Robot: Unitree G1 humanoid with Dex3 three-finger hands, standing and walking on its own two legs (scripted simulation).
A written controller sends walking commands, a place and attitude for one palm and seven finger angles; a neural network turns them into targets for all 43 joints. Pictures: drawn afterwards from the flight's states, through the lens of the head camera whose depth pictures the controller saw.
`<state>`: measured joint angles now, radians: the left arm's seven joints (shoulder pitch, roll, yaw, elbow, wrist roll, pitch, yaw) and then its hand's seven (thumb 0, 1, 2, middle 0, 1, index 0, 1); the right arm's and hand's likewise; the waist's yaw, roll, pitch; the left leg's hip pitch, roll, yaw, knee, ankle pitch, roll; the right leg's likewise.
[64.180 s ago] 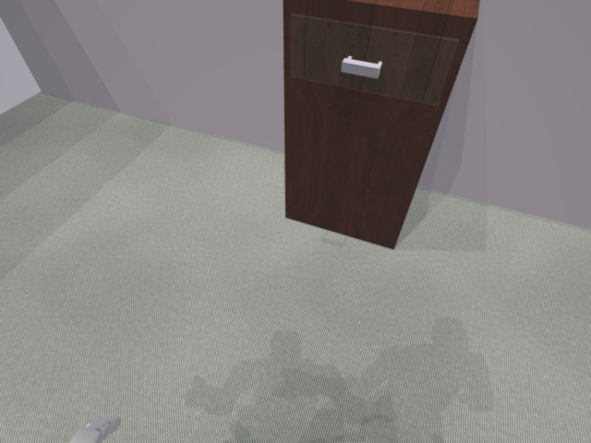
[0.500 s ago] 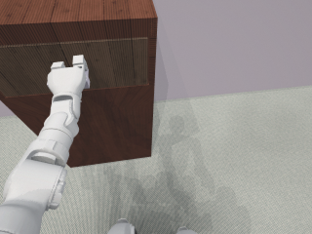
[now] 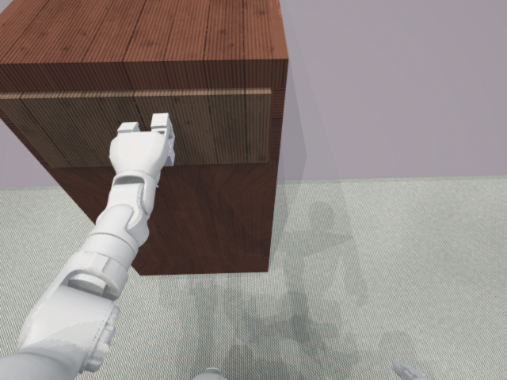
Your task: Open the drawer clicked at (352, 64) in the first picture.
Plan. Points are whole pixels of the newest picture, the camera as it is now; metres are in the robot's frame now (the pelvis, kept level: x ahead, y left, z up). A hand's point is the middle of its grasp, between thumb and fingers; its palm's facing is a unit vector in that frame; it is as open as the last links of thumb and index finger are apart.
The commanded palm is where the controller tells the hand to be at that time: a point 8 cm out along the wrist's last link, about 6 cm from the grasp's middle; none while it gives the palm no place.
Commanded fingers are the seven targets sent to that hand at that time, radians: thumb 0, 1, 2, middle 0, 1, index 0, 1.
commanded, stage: pull the drawer open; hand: left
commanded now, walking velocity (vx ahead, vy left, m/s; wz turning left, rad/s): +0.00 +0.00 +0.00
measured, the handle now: (145, 146) +0.50 +0.22 +0.05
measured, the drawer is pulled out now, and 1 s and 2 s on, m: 0.01 0.03 0.04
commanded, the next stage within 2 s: none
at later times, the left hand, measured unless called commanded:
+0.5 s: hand (149, 180) +0.43 +0.20 +0.04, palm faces +0.02 -0.05 -1.00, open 8.6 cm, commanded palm +0.37 +0.19 +0.08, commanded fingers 0.00 0.90 0.90 -0.40 -1.35 -0.40 -1.35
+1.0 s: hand (148, 180) +0.43 +0.20 +0.04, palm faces +0.01 -0.01 -1.00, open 8.8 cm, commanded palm +0.41 +0.19 +0.08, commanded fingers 0.00 0.90 0.90 -0.40 -1.35 -0.40 -1.35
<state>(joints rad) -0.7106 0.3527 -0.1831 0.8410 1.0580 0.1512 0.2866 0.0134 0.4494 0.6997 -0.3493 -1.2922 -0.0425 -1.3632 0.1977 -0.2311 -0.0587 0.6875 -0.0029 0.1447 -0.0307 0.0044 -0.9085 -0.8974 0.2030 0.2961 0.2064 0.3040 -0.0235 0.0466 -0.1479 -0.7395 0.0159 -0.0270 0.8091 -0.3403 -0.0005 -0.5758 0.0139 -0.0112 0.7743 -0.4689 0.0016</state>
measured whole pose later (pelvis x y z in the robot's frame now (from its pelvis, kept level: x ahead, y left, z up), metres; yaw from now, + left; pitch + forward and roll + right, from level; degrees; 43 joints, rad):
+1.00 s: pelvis -0.02 +0.00 +0.00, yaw +0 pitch +14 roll -1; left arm -0.70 0.36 -0.16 0.89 1.06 0.11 0.31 0.02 0.44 0.71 -0.35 -1.29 -0.06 -1.35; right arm 0.23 -0.22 -0.05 0.69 0.01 0.14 -0.03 0.00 -0.91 -0.90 0.20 0.30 0.21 0.30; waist -0.04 0.05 -0.15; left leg -0.74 0.02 -0.03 0.81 -0.32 0.00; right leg -0.59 0.02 -0.01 0.79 -0.46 0.00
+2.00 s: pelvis +0.00 +0.01 +0.00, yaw -1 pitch +13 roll -1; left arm -0.50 0.33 -0.18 0.63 1.06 0.17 0.34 0.02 0.51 0.71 -0.27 -1.30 -0.07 -1.27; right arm 0.21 -0.23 -0.05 0.67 0.02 0.12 -0.03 0.01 -0.91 -0.90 0.20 0.30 0.21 0.30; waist -0.01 0.04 -0.14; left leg -0.68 0.01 0.00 0.79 -0.34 0.01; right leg -0.51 0.01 0.02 0.74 -0.46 0.02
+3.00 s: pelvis +0.00 -0.01 +0.01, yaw +0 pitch +12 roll -1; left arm -0.44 0.34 -0.18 0.58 1.04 0.13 0.27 0.03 0.45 0.72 -0.33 -1.30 -0.06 -1.33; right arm 0.13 -0.23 -0.03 0.66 0.02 0.14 -0.04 0.01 -0.91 -0.90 0.20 0.30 0.21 0.30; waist 0.01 0.05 -0.14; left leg -0.64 0.01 -0.02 0.77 -0.33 -0.01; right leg -0.49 0.01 -0.01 0.75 -0.47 -0.01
